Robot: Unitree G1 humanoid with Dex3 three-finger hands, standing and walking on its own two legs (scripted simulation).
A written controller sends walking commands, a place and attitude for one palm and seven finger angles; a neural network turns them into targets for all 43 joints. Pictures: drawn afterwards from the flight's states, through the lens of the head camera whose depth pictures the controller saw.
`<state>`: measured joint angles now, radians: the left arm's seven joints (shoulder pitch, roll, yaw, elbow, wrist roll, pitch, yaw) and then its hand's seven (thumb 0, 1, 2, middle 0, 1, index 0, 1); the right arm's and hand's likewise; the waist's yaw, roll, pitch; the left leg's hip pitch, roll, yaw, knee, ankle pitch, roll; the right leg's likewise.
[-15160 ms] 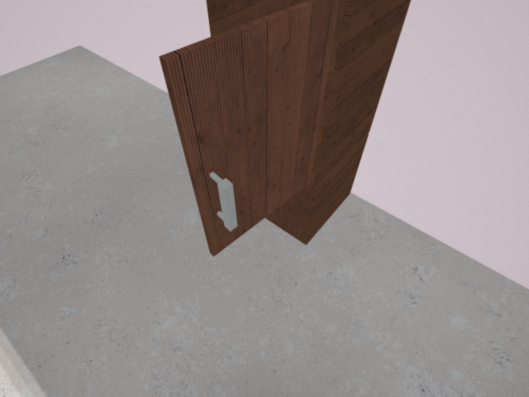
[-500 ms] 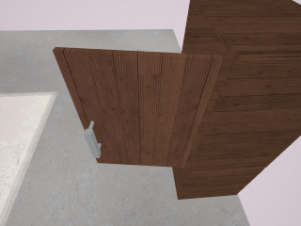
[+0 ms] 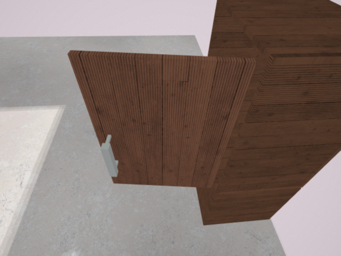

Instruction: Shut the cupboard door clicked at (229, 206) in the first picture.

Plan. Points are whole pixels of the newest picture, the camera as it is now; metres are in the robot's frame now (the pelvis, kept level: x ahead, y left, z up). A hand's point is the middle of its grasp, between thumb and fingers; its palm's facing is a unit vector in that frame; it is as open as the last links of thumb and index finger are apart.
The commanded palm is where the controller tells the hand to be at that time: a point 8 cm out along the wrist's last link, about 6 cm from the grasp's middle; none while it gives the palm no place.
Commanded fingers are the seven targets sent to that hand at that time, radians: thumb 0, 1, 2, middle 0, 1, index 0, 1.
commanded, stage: raise the hand and make a fist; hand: left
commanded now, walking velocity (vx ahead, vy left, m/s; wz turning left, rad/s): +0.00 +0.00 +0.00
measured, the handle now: (111, 156) +0.44 +0.22 -0.10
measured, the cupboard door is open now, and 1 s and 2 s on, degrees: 83 83 83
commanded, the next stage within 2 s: bring the fist close to the handle in 1.80 s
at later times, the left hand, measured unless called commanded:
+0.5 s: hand out of the picture +0.14 +0.16 -0.05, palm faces +0.13 -0.99 -0.08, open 5.2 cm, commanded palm +0.13 +0.20 -0.07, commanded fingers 0.00 0.90 0.90 -0.77 -0.92 -0.77 -0.92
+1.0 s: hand (115, 245) +0.17 +0.15 -0.10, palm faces -0.08 -1.00 +0.01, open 3.2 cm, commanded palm +0.15 +0.21 -0.07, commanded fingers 0.00 0.90 0.90 -1.23 -1.42 -1.23 -1.42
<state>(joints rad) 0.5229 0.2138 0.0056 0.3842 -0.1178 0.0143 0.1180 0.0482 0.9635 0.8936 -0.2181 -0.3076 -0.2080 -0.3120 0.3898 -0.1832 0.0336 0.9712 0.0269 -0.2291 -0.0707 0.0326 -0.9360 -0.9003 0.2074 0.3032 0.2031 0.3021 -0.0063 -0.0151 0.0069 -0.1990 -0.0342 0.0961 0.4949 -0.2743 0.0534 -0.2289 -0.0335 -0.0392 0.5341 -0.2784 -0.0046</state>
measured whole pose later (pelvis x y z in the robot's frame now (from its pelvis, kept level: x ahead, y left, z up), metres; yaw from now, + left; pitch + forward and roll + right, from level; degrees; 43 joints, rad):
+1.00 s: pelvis -0.03 -0.02 -0.12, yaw +2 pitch +20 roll -2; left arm 0.42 0.23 0.09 0.01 -0.28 -0.45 -0.33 0.01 0.90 0.90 -1.05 -1.23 -1.04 -1.23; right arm 0.22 -0.27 -0.04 0.51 0.03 -0.20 -0.06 0.02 -0.91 -0.90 0.20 0.30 0.20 0.30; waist 0.00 0.02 -0.15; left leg -1.11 0.03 0.01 1.35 -0.59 0.03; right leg -1.08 -0.02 -0.12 1.31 -0.57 -0.05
